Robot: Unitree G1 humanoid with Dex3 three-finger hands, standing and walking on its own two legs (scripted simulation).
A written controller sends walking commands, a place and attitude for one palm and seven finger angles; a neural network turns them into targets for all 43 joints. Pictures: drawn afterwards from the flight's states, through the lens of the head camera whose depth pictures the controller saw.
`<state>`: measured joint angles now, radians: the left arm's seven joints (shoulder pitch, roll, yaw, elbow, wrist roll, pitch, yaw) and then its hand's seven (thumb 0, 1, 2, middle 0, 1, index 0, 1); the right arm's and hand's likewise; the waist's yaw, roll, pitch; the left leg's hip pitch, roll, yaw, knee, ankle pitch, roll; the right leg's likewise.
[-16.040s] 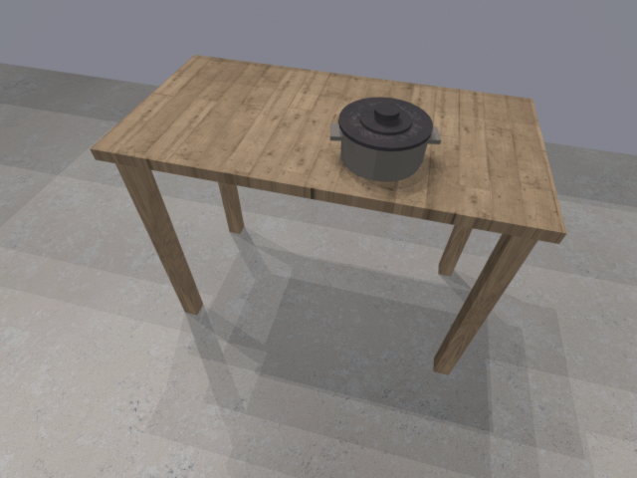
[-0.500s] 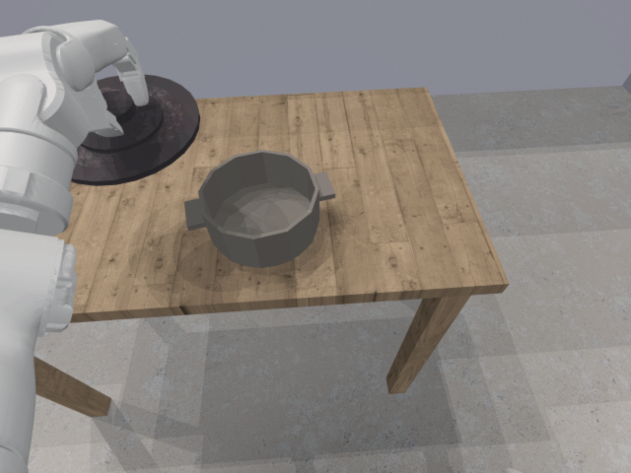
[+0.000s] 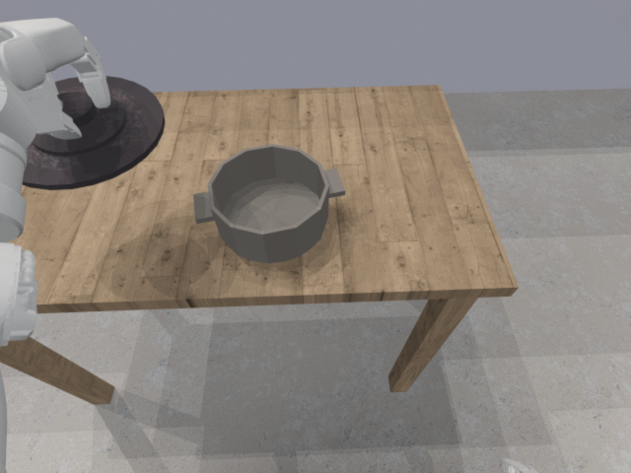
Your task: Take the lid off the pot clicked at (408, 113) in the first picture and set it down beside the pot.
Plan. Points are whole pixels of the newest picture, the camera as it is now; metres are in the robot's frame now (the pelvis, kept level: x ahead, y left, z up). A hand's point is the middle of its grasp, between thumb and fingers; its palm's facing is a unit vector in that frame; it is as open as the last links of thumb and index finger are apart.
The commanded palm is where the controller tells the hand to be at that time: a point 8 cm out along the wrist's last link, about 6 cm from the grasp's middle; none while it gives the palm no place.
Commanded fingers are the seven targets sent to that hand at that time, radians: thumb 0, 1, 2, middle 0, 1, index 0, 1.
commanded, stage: move the lid sideways beside the pot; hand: left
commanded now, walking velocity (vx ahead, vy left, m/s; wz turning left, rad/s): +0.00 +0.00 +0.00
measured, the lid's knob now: (70, 110) +0.49 +0.28 +0.19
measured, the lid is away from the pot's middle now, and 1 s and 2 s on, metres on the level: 0.22 0.23 0.23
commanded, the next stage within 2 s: lower the lid onto the table in 0.26 s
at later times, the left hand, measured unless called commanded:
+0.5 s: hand (42, 106) +0.48 +0.29 +0.21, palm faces -0.34 -0.07 -0.94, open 8.1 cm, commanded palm +0.49 +0.29 +0.29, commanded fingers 0.00 0.49 1.08 -0.86 -1.06 -0.89 -1.07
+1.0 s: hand (67, 130) +0.48 +0.28 +0.18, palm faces -0.39 -0.07 -0.92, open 8.1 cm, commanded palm +0.50 +0.28 +0.25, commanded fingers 0.00 0.49 1.08 -0.86 -1.06 -0.89 -1.07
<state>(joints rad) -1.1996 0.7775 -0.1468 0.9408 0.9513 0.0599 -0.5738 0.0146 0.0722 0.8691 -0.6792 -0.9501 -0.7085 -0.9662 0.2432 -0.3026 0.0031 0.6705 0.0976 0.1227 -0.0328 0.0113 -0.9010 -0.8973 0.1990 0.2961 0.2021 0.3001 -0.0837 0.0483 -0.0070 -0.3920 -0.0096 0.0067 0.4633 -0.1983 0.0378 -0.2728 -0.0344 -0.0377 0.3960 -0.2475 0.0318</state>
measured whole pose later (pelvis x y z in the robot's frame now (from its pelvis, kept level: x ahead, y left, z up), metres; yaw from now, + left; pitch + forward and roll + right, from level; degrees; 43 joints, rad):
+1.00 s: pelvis +0.00 +0.01 +0.00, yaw -1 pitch +9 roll -2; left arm -1.18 0.79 -0.12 1.02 0.95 -0.01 -0.54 0.02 0.08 0.87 -0.67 -0.95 -0.70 -0.97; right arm 0.28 -0.30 0.00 0.69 0.09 0.11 -0.04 0.01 -0.90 -0.90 0.20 0.30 0.20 0.30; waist -0.10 0.04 -0.01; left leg -0.44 -0.01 0.01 0.50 -0.21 0.05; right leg -0.31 -0.03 -0.03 0.40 -0.25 0.04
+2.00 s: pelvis +0.00 +0.01 -0.01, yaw -2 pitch +11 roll -2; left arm -1.04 0.81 -0.07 1.08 0.96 -0.11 -0.46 0.02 0.08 0.87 -0.67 -0.95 -0.70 -0.97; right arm 0.29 -0.30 0.01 0.70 0.10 0.12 -0.08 0.01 -0.90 -0.90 0.20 0.30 0.20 0.30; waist -0.11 0.03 -0.02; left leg -0.51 0.01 0.03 0.56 -0.25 0.05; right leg -0.38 -0.02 -0.01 0.46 -0.27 0.04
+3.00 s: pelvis +0.00 +0.01 -0.02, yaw -3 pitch +15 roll -3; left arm -0.98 0.81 -0.04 1.14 0.99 -0.17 -0.38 0.02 0.09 0.87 -0.66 -0.95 -0.70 -0.96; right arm 0.34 -0.30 0.01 0.72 0.09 0.12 -0.10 0.01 -0.90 -0.90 0.20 0.30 0.20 0.30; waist -0.14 0.03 -0.05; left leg -0.65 0.03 0.03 0.68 -0.29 0.05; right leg -0.52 0.00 -0.01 0.57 -0.31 0.04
